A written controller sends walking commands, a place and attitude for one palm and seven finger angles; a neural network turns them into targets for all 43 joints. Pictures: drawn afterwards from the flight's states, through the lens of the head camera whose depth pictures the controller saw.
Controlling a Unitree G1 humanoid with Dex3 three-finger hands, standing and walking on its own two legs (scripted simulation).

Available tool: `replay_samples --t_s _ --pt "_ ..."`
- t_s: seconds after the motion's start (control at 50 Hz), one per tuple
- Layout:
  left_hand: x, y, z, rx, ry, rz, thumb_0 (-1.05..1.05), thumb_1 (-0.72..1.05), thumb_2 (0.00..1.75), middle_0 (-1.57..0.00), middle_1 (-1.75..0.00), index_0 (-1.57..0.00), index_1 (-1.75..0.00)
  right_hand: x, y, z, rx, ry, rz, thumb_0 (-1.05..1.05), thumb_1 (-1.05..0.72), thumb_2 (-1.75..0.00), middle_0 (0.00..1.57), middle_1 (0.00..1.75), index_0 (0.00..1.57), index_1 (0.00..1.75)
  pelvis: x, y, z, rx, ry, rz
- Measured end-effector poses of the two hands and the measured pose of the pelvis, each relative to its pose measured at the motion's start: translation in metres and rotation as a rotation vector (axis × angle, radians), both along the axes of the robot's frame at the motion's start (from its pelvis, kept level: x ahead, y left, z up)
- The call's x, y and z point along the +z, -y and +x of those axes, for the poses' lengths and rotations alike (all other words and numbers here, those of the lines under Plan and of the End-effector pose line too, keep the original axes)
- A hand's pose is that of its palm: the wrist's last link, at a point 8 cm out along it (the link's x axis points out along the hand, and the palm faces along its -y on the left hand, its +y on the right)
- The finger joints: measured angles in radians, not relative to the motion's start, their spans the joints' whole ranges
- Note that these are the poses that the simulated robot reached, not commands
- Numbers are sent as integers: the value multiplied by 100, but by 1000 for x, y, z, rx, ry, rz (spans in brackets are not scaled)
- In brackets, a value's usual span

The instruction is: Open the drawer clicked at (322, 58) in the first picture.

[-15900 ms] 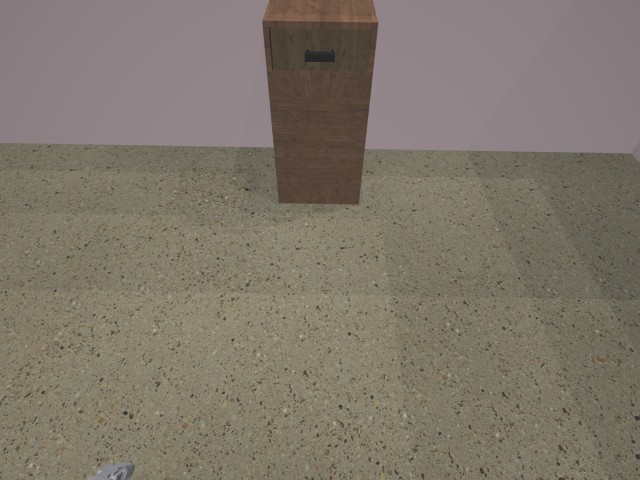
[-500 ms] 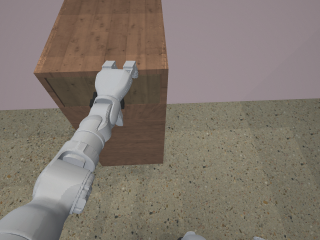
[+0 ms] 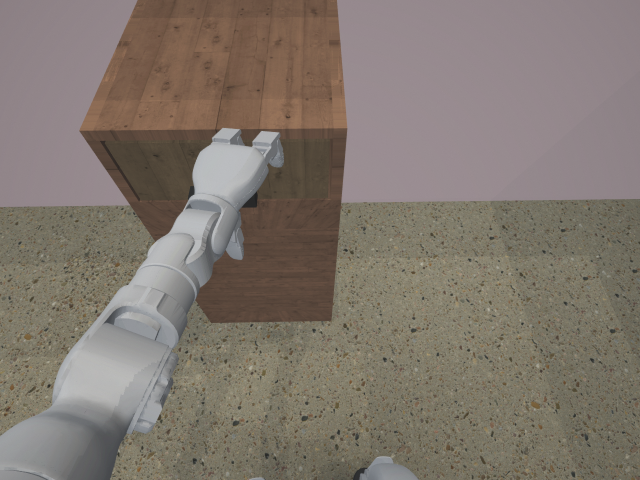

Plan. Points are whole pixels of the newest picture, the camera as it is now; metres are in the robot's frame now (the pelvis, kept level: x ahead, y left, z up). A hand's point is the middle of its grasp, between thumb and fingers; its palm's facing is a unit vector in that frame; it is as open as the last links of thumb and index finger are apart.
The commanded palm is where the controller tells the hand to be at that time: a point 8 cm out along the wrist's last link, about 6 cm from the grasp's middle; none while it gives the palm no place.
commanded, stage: move the hooked fingers above the handle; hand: left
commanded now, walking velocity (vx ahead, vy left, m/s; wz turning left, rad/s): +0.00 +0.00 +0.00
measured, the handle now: (225, 186) +0.55 +0.13 -0.03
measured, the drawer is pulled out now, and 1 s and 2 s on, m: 0.00 0.00 0.00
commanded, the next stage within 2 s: lower the fingers behind the handle in 0.36 s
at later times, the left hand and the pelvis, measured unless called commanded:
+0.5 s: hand (193, 204) +0.48 +0.16 +0.02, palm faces -0.20 +0.04 -0.98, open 13.7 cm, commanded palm +0.48 +0.16 +0.07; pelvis -0.02 +0.00 +0.00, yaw -3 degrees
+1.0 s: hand (205, 205) +0.50 +0.15 -0.01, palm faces -0.12 +0.02 -0.99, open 13.6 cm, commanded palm +0.48 +0.15 +0.04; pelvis -0.01 +0.01 -0.01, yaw -3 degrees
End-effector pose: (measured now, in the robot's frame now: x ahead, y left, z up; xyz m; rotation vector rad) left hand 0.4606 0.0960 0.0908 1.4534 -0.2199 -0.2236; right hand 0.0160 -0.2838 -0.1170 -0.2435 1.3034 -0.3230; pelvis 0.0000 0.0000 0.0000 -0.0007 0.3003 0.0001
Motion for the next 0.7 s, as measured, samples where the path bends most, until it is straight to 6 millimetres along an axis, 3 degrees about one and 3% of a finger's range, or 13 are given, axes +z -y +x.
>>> replay_samples --t_s 0.08,0.16,0.3,0.4,0.54,0.62,0.7 --pt "0 -4 18 122 144 22 0 -49 30 -33 -121 -32 -120 -6 -2 -5 -17 14 9 0 -91 -90 20 30 20 30 -6 -2 -7 -26 -34 7" --pt "1 6 20 174 207 137 0 -49 30 -40 -129 -32 -122 -18 -15 -11 -39 -12 67 0 -91 -90 20 30 20 30 -6 -4 -12 -42 -42 12" --pt "19 14 27 331 17 129 0 -49 30 -36 -125 -37 -132 -18 -35 -17 -120 9 115 0 -91 -90 20 30 20 30 4 -3 -20 -71 2 24" --pt "17 -15 27 353 -101 161 0 -49 30 -33 -122 -36 -128 -9 -32 -26 -135 48 80 0 -90 -90 20 30 20 30 5 0 -23 -81 16 25" --pt "-29 -70 5 242 -208 170 0 -49 30 -32 -121 -32 -122 -4 -10 -47 -72 -14 -1 0 -90 -90 20 30 20 30 -3 1 -23 -46 -20 13" --pt "-36 -76 -2 148 -106 105 0 -49 30 -32 -120 -30 -122 -6 0 -52 -16 -86 -33 0 -90 -90 20 30 20 30 -13 -2 -20 -9 -62 1" --pt "-35 -63 4 109 21 68 0 -49 30 -32 -120 -30 -121 -11 3 -47 8 -116 -33 0 -91 -90 20 30 20 30 -21 -5 -16 13 -90 -14"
